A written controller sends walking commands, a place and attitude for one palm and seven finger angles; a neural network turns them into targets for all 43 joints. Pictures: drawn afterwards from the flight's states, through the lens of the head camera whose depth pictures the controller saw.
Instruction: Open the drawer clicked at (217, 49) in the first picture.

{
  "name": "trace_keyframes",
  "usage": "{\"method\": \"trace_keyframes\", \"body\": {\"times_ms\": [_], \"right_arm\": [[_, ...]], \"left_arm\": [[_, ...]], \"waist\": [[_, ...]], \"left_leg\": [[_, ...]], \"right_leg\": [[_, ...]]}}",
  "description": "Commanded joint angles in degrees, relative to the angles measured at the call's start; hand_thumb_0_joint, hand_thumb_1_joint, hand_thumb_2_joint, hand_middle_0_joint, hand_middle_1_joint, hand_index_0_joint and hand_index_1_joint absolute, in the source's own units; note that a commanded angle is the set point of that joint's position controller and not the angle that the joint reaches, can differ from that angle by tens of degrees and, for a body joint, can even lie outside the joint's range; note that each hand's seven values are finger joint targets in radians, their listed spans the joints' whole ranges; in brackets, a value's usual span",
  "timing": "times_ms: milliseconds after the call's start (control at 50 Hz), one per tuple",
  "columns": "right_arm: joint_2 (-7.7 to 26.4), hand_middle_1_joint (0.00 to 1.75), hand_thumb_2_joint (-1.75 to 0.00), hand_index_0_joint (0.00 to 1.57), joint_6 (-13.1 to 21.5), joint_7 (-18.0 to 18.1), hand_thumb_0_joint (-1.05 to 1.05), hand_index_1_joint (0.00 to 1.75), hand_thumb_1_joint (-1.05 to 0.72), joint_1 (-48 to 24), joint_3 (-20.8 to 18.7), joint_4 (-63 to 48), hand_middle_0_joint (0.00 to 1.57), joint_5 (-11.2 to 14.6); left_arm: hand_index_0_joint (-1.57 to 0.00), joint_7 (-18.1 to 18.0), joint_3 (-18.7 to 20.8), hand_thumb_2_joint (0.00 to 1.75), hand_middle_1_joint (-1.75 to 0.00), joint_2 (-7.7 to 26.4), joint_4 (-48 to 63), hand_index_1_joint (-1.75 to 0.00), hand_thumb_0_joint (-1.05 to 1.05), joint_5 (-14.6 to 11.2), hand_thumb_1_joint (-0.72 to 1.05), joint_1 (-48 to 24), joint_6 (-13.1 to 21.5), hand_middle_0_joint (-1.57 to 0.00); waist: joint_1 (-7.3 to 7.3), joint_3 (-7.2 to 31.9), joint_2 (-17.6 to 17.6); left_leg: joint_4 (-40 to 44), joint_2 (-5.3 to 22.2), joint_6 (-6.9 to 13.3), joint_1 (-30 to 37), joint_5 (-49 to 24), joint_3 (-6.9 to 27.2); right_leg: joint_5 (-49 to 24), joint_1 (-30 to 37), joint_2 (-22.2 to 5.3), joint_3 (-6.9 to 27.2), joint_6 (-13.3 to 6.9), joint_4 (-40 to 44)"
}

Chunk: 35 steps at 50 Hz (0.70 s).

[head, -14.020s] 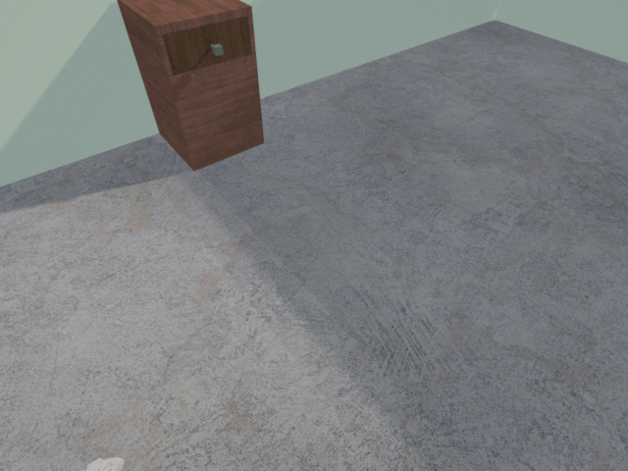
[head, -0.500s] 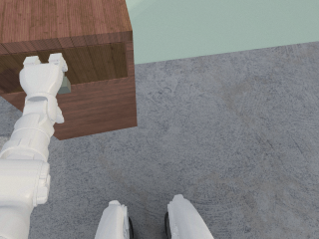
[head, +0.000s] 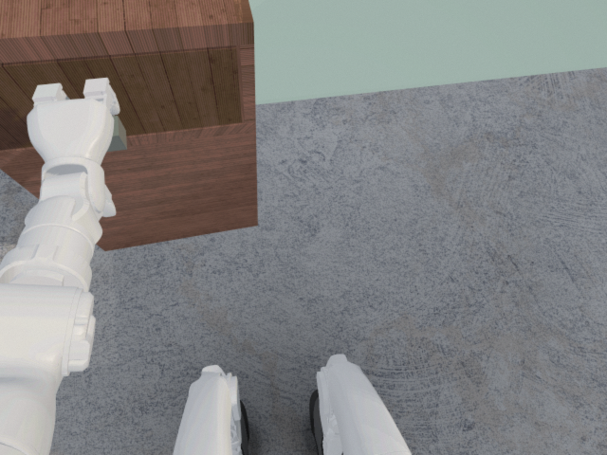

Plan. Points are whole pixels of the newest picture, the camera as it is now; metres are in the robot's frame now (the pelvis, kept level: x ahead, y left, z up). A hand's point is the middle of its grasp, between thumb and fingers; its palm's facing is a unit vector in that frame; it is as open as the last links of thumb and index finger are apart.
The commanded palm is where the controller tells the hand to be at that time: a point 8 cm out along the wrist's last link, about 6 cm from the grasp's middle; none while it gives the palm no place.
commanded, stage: lower the fingers behind the handle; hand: left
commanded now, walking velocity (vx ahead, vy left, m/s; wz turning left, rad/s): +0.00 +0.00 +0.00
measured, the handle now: (109, 123) +0.59 +0.23 -0.04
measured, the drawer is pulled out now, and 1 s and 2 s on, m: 0.00 0.00 0.01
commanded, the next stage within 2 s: close the thumb around the handle in 0.72 s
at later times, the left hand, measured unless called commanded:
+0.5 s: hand (107, 160) +0.53 +0.24 -0.06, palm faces -0.02 -0.01 -1.00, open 13.9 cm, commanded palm +0.52 +0.21 -0.01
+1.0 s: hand (106, 161) +0.53 +0.24 -0.06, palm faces -0.02 -0.02 -1.00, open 13.1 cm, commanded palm +0.52 +0.21 -0.01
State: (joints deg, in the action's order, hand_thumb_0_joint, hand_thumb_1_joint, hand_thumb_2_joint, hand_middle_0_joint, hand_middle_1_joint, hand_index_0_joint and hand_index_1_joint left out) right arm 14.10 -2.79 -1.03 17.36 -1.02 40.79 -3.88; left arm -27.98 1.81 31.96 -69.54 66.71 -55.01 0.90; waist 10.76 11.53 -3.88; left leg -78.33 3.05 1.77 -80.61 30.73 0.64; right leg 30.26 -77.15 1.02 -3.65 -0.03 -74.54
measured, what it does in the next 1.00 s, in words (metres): stands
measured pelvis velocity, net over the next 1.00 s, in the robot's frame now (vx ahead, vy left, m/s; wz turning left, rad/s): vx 0.00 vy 0.00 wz -0.01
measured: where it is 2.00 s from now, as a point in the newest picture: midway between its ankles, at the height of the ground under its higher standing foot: outside the picture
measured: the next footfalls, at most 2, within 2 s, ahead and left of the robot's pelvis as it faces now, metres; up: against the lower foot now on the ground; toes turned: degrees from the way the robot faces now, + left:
none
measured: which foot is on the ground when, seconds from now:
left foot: down 0.00-1.00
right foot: down 0.00-1.00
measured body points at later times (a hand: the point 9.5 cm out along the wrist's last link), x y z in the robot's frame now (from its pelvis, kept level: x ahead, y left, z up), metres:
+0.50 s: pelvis -0.01 +0.00 -0.03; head +0.19 +0.01 +0.38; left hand +0.53 +0.23 -0.01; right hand -0.01 -0.27 -0.15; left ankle +0.04 +0.10 -0.60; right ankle +0.03 -0.13 -0.60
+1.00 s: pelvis +0.00 +0.00 -0.02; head +0.19 +0.02 +0.38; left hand +0.53 +0.23 +0.00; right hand +0.01 -0.28 -0.14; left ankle +0.04 +0.10 -0.60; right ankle +0.03 -0.13 -0.60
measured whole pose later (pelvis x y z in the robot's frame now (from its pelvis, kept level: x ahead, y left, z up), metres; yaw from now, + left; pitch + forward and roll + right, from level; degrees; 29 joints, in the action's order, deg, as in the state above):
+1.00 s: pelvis +0.00 +0.00 -0.02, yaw -1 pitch +35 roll -5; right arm 14.4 -2.5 -1.2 16.2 -0.7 40.3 -3.7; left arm -27.5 3.9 33.0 -65.6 66.7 -54.0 2.1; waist 10.5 11.0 -3.9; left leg -83.7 3.6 1.4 -86.3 32.8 1.0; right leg 32.2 -83.0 1.5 -3.8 -0.4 -80.0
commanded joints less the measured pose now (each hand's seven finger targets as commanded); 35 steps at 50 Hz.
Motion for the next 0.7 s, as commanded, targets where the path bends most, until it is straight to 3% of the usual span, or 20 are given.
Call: {"method": "trace_keyframes", "body": {"times_ms": [0,40,100,200,220,260,280,340,400,480,500,600,620,660,680], "right_arm": [[10.95,0.30,-0.90,0.20,0.57,0.64,0.00,0.30,-0.90,11.69,-3.58,-1.64,0.20,0.30],[10.89,0.30,-0.90,0.20,0.65,0.71,0.00,0.30,-0.90,11.86,-3.48,-1.89,0.20,0.30],[11.07,0.30,-0.90,0.20,0.65,0.94,0.00,0.30,-0.90,11.99,-3.21,-1.80,0.20,0.42],[11.03,0.30,-0.90,0.20,0.89,1.06,0.00,0.30,-0.90,11.98,-3.03,-2.19,0.20,0.30],[10.81,0.30,-0.90,0.20,0.95,0.94,0.00,0.30,-0.90,11.97,-3.08,-2.15,0.20,0.25],[10.71,0.30,-0.90,0.20,1.18,0.80,0.00,0.30,-0.90,11.75,-3.30,-1.86,0.20,0.16],[10.87,0.30,-0.90,0.20,1.24,0.76,0.00,0.30,-0.90,12.04,-3.26,-1.55,0.20,0.19],[11.08,0.30,-0.90,0.20,1.14,0.46,0.00,0.30,-0.90,12.21,-3.08,-1.36,0.20,0.26],[11.02,0.30,-0.90,0.20,1.10,0.28,0.00,0.30,-0.90,12.37,-3.29,-1.43,0.20,0.46],[10.94,0.30,-0.90,0.20,0.95,0.47,0.00,0.30,-0.90,12.47,-3.21,-1.36,0.20,0.76],[10.86,0.30,-0.90,0.20,0.92,0.47,0.00,0.30,-0.90,12.40,-3.08,-1.39,0.20,0.76],[10.44,0.30,-0.90,0.20,1.14,0.91,0.00,0.30,-0.90,11.88,-2.88,-1.34,0.20,0.73],[10.49,0.30,-0.90,0.20,1.14,0.92,0.00,0.30,-0.90,11.90,-2.85,-1.50,0.20,0.70],[10.44,0.30,-0.90,0.20,1.21,1.03,0.00,0.30,-0.90,11.65,-2.86,-1.67,0.20,0.55],[10.38,0.30,-0.90,0.20,1.20,0.92,0.00,0.30,-0.90,11.63,-3.01,-1.96,0.20,0.57]], "left_arm": [[-0.30,-0.58,0.06,0.30,-1.20,10.80,8.04,-1.20,0.00,-0.24,-0.50,-22.82,-1.27,-0.30],[-0.30,0.13,0.72,0.30,-1.20,11.59,8.20,-1.20,0.00,-0.45,-0.50,-21.79,-1.26,-0.30],[-0.30,0.80,1.75,0.30,-1.20,13.59,8.25,-1.20,0.00,-0.51,-0.50,-22.81,-0.76,-0.30],[-0.30,0.49,3.71,0.30,-1.20,16.19,11.39,-1.20,0.00,0.13,-0.50,-23.47,0.38,-0.30],[-0.30,0.28,3.20,0.30,-1.20,15.54,12.73,-1.20,0.00,0.20,-0.50,-24.23,0.83,-0.30],[-0.30,-0.34,3.85,0.30,-1.20,15.34,13.01,-1.20,0.00,0.18,-0.50,-23.60,1.31,-0.30],[-0.30,-0.83,4.15,0.30,-1.20,15.91,12.75,-1.20,0.00,-0.02,-0.50,-23.86,1.24,-0.30],[-0.30,-1.66,4.93,0.30,-1.20,17.68,12.34,-1.20,0.00,0.35,-0.50,-23.72,-0.16,-0.30],[-0.30,-1.24,4.54,0.30,-1.20,16.92,13.59,-1.20,0.00,-0.46,-0.50,-23.65,-1.30,-0.30],[-0.30,0.20,3.88,0.30,-1.20,16.22,14.13,-1.20,0.00,-0.96,-0.50,-22.88,-1.84,-0.30],[-0.30,0.48,4.14,0.30,-1.20,16.38,14.04,-1.20,0.00,-1.13,-0.50,-21.75,-1.83,-0.30],[-0.30,1.15,3.24,0.30,-1.20,15.45,13.17,-1.20,0.00,-1.05,-0.50,-21.33,-0.31,-0.30],[-0.30,1.16,4.12,0.30,-1.20,16.25,12.70,-1.20,0.00,-1.17,-0.50,-20.09,0.02,-0.30],[-0.30,1.00,4.81,0.30,-1.20,17.13,13.85,-1.20,0.00,-0.86,-0.50,-20.52,1.15,-0.30],[-0.30,0.81,3.97,0.30,-1.20,15.67,13.95,-1.20,0.00,-0.67,-0.50,-19.60,1.48,-0.30]], "waist": [[2.21,28.75,-7.72],[1.82,30.33,-6.95],[2.28,29.60,-5.86],[1.43,32.43,-7.85],[1.33,33.04,-9.24],[1.39,34.10,-8.59],[1.82,33.23,-7.71],[1.08,33.97,-8.61],[1.07,36.35,-8.91],[1.14,36.19,-8.50],[0.58,35.53,-8.85],[1.46,31.84,-6.92],[1.04,31.30,-5.87],[0.75,32.42,-6.05],[0.59,32.59,-7.68]], "left_leg": [[7.53,-1.55,0.80,26.65,-18.04,2.96],[6.64,-1.62,0.98,25.80,-18.40,2.67],[5.74,-1.50,1.24,23.38,-16.49,2.68],[4.21,-1.31,1.15,23.06,-17.85,2.89],[4.01,-1.26,1.04,23.64,-18.06,2.95],[3.09,-1.11,1.06,23.67,-18.79,3.19],[2.74,-1.14,1.24,22.30,-18.13,2.98],[2.60,-1.24,1.08,21.74,-18.38,2.78],[2.83,-1.25,1.09,23.87,-19.91,2.71],[3.52,-1.16,1.15,25.07,-20.85,2.84],[3.69,-1.29,1.13,24.88,-21.10,2.70],[3.30,-1.33,1.53,21.79,-19.10,1.96],[3.15,-1.46,1.61,20.69,-18.76,1.66],[3.12,-1.42,1.54,21.21,-19.54,1.86],[3.16,-1.53,1.37,22.05,-20.05,1.85]], "right_leg": [[-12.15,7.48,2.51,-0.62,-2.11,7.80],[-12.74,8.59,2.61,-0.39,-2.10,7.32],[-11.42,7.62,2.60,-0.32,-1.96,6.66],[-12.10,6.76,2.56,-0.22,-2.11,4.63],[-11.95,6.37,2.61,-0.24,-2.16,4.40],[-12.18,5.69,2.64,-0.25,-2.17,3.66],[-12.21,5.94,2.67,-0.16,-1.97,3.81],[-12.56,6.81,2.78,-0.25,-2.09,3.34],[-14.04,8.28,2.84,-0.24,-1.92,3.77],[-15.06,9.09,2.77,-0.30,-1.87,4.38],[-15.45,9.62,2.74,-0.35,-1.94,4.46],[-15.18,9.73,2.66,0.17,-1.77,5.09],[-15.34,10.61,2.69,0.31,-1.73,5.08],[-15.90,10.65,2.60,0.42,-1.83,4.59],[-15.88,9.77,2.67,0.27,-1.95,4.47]]}}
